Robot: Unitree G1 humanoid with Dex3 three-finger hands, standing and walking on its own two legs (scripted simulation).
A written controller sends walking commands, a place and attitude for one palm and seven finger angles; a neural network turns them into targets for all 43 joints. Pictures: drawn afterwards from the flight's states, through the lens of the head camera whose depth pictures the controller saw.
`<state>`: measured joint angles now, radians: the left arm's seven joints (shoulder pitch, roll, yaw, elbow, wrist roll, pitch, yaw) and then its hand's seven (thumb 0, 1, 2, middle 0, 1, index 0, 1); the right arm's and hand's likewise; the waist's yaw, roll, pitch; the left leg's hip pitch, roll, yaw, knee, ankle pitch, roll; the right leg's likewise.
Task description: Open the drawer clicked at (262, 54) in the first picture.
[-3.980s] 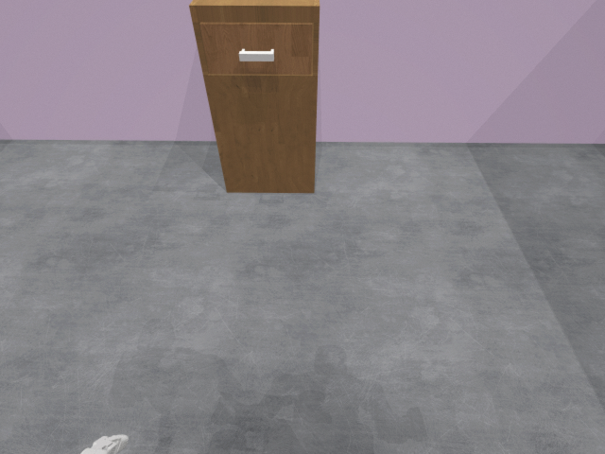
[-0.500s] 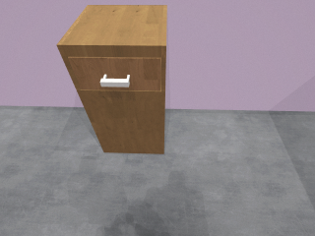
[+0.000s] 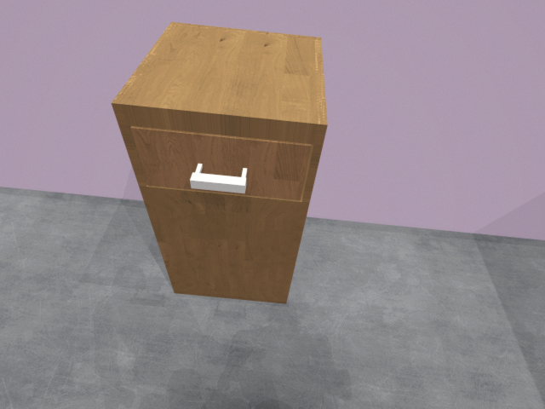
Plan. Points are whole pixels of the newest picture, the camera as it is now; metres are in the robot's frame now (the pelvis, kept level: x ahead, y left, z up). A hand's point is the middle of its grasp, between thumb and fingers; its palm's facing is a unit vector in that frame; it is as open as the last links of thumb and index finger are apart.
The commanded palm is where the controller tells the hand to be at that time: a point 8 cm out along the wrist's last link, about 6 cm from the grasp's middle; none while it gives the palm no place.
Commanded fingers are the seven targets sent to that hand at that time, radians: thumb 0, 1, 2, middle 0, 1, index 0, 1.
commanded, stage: come to a stop and stand still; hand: left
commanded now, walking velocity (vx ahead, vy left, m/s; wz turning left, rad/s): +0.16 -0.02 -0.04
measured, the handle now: (220, 176) +0.60 +0.17 -0.07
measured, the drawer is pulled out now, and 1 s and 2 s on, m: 0.00 0.00 0.00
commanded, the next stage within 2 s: look again from close up in 1.40 s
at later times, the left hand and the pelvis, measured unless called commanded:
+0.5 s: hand out of the picture +0.12 +0.15 -0.17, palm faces +0.06 -0.97 -0.23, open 7.3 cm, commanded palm none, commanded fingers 0.00 0.90 0.90 -0.20 -0.30 -0.20 -0.30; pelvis +0.04 -0.03 +0.00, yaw +2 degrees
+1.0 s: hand out of the picture -0.02 +0.16 -0.16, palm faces +0.05 -0.97 -0.24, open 7.4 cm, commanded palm none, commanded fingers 0.00 0.90 0.90 -0.20 -0.30 -0.20 -0.30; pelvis -0.01 -0.02 +0.00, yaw +1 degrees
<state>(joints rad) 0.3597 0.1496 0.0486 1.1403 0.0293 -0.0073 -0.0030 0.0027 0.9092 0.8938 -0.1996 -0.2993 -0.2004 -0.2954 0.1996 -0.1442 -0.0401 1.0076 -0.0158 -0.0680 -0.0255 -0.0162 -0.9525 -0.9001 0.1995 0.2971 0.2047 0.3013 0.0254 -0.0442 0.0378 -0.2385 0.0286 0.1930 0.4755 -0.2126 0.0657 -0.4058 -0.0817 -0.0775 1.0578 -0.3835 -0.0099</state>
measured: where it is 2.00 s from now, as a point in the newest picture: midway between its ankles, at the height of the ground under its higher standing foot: outside the picture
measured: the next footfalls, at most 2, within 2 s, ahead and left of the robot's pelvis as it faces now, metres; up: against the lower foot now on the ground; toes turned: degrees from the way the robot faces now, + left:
right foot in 0.26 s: +0.13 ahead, -0.14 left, +0.00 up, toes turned -5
left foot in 0.62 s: +0.04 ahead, +0.10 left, +0.00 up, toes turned +4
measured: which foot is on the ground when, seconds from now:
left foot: down 0.00-0.36, up 0.38-0.60, down 0.62-1.00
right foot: up 0.00-0.24, down 0.26-0.62, up 0.64-0.86, down 0.88-1.00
